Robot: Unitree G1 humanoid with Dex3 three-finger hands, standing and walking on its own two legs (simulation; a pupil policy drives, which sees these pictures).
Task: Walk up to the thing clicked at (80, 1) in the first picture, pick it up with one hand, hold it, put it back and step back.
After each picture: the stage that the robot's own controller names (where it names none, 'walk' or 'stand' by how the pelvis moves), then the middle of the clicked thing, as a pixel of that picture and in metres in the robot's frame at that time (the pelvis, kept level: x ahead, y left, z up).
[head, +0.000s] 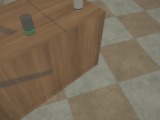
stand; out of the picture +1.11 +0.05 -0.02
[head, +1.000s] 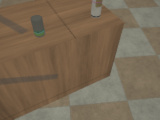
rise first; out of the picture +1.02 -0.02 -0.01
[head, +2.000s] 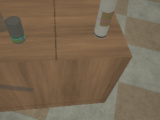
rise first; (105, 15) +0.70 -0.03 +0.02
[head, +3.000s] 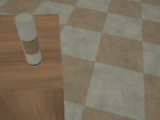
rise first; (30, 42) +0.55 +0.25 +0.01
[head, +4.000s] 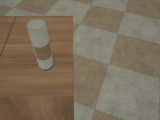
stand; (42, 48) +0.51 +0.21 +0.00
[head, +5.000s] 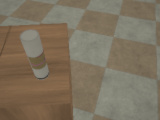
stand; (36, 57) +0.50 +0.22 -0.02
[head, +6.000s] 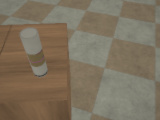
stand; (35, 55) +0.52 +0.23 -0.02
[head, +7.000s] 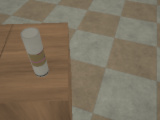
stand; (36, 54) +0.51 +0.23 -0.02
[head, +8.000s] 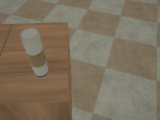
stand; (36, 55) +0.51 +0.23 -0.02
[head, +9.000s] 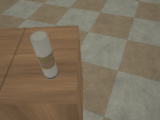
rise first; (45, 57) +0.50 +0.22 -0.02
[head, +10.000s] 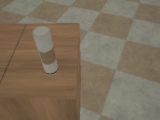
go down; (47, 52) +0.53 +0.22 -0.02
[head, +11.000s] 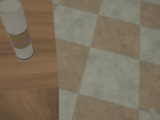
go down; (18, 34) +0.53 +0.21 +0.02
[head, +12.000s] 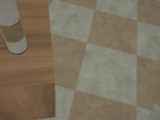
go down; (11, 26) +0.53 +0.21 +0.05
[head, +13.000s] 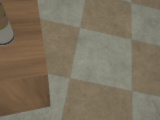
close in; out of the picture +0.53 +0.23 +0.08
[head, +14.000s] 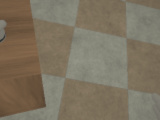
close; out of the picture +0.54 +0.23 +0.09
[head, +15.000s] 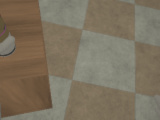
lift; out of the picture +0.49 +0.22 +0.08
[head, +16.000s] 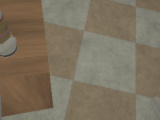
lift; out of the picture +0.48 +0.22 +0.09
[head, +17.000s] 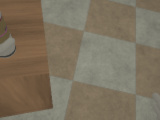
lift; out of the picture +0.49 +0.22 +0.09
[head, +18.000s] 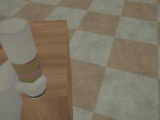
lift; (26, 64) +0.32 +0.17 +0.16
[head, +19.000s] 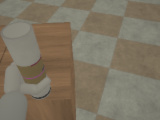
hold; (31, 66) +0.33 +0.17 +0.15
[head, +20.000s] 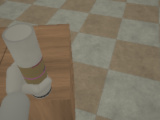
hold; (32, 66) +0.33 +0.16 +0.15
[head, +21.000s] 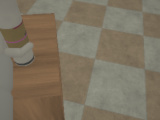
crouch; (13, 32) +0.45 +0.20 +0.15
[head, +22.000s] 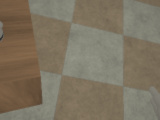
lower; out of the picture +0.53 +0.23 +0.07
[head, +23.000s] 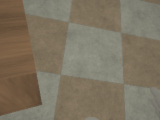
lower; out of the picture +0.54 +0.24 +0.09
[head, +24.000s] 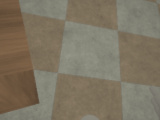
lower; out of the picture +0.55 +0.24 +0.10
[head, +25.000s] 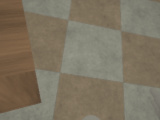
lower; out of the picture +0.54 +0.24 +0.10
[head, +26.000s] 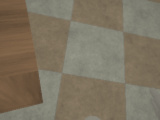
loosen; out of the picture +0.54 +0.24 +0.10
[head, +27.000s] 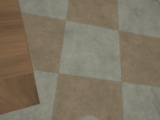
withdraw; out of the picture +0.54 +0.24 +0.09
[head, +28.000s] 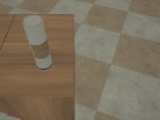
sink last; (39, 45) +0.51 +0.21 +0.03
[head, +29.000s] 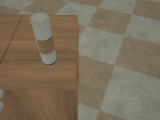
stand; (45, 42) +0.54 +0.21 +0.03
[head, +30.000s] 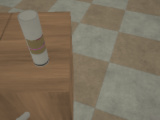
stand; (35, 41) +0.53 +0.22 +0.04
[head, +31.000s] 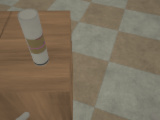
stand; (35, 40) +0.53 +0.22 +0.04
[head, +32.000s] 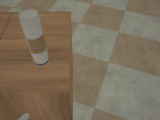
stand; (36, 40) +0.53 +0.22 +0.05
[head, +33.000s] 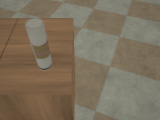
stand; (40, 47) +0.53 +0.22 +0.01
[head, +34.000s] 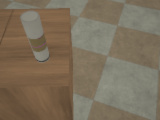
walk; (37, 39) +0.55 +0.23 -0.01
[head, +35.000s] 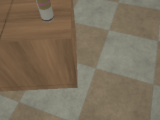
walk; out of the picture +0.79 +0.23 +0.01
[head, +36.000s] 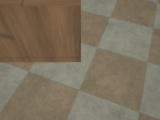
stand; out of the picture +1.09 +0.18 +0.01
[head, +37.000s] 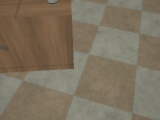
stand; out of the picture +1.10 +0.25 -0.02
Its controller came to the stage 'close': yes
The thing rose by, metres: 0.20
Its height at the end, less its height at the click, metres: +0.00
